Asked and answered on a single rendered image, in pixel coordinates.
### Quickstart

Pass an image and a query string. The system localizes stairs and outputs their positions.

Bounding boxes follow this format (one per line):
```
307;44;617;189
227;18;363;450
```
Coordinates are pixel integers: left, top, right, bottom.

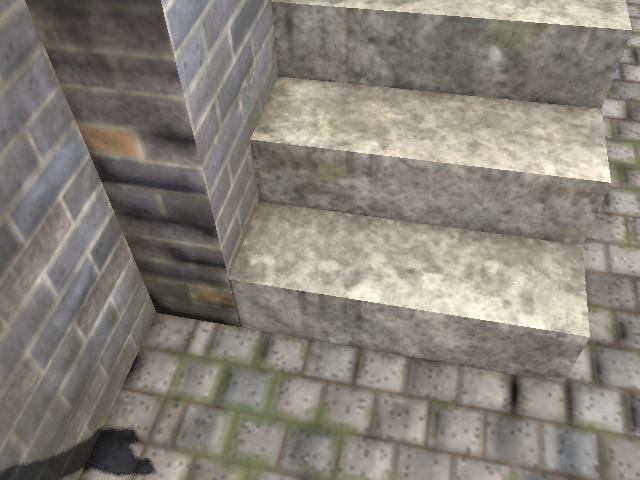
229;0;632;383

